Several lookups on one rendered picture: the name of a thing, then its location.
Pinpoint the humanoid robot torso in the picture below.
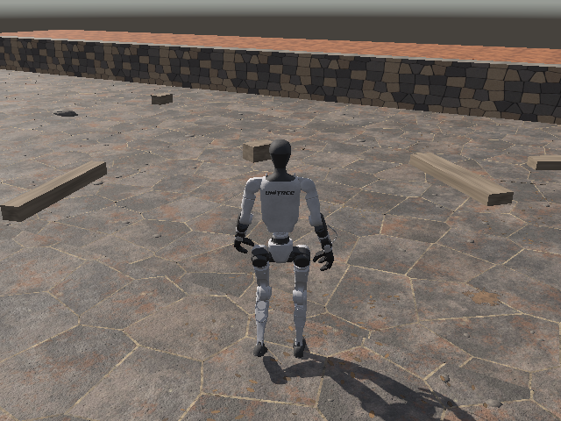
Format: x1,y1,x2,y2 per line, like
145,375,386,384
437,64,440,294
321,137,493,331
260,173,301,263

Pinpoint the right robot hand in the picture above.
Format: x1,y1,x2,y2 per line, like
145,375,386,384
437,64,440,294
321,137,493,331
313,250,334,271

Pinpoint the robot left upper arm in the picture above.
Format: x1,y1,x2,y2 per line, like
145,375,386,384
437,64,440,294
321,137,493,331
239,177,262,225

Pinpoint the left robot forearm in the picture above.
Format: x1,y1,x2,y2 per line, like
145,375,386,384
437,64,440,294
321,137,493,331
235,211,249,241

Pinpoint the right robot forearm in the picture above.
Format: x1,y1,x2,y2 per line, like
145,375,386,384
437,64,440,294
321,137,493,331
315,213,332,253

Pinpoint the left robot hand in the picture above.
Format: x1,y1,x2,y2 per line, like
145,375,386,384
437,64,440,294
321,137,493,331
233,238,254,253

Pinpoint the robot right foot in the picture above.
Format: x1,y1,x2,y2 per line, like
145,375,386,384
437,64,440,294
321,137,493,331
293,336,306,358

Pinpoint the robot right upper arm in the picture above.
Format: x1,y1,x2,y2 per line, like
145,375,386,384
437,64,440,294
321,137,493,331
298,177,323,227

